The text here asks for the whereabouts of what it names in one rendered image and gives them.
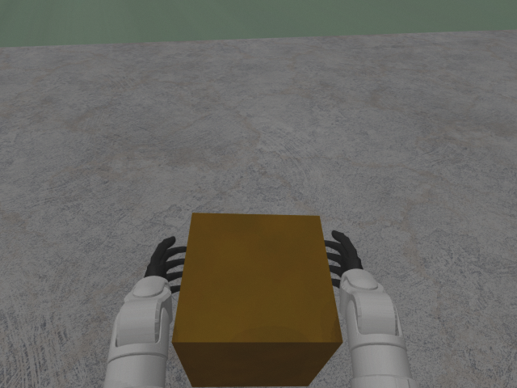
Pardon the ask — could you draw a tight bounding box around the robot left forearm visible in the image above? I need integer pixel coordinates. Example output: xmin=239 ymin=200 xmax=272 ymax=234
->
xmin=103 ymin=276 xmax=173 ymax=388

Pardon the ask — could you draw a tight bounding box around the left robot hand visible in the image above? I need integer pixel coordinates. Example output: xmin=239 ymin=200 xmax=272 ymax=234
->
xmin=144 ymin=236 xmax=187 ymax=294

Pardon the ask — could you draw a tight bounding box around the robot right forearm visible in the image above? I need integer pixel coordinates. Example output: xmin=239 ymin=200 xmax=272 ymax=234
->
xmin=339 ymin=268 xmax=421 ymax=388

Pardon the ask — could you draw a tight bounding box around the carton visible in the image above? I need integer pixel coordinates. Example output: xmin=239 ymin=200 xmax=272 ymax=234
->
xmin=171 ymin=213 xmax=343 ymax=387

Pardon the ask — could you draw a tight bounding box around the right robot hand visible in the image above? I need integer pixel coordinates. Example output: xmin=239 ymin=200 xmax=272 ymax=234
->
xmin=324 ymin=230 xmax=364 ymax=288

